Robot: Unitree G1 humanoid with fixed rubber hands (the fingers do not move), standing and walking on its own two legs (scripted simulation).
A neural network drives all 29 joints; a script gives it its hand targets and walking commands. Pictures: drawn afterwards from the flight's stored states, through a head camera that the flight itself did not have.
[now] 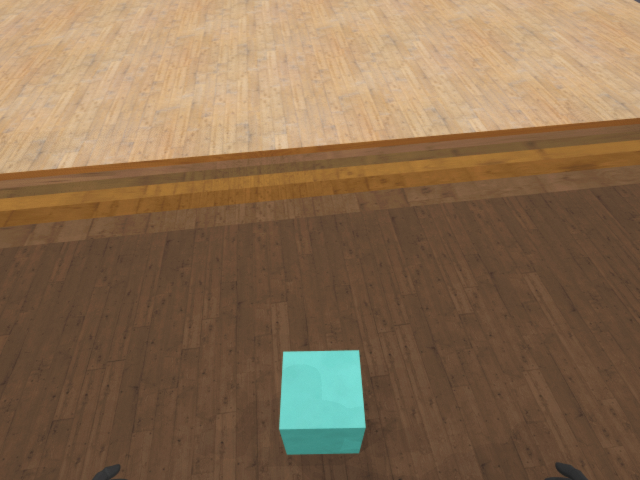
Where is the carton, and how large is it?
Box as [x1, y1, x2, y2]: [279, 350, 365, 454]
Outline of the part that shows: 358,350 283,352 279,429 287,454 349,453 359,451 365,425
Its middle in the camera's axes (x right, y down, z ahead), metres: +0.01 +0.47 +1.10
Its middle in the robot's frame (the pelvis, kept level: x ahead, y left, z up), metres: +0.43 +0.02 -0.66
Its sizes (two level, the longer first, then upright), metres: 0.210 0.200 0.250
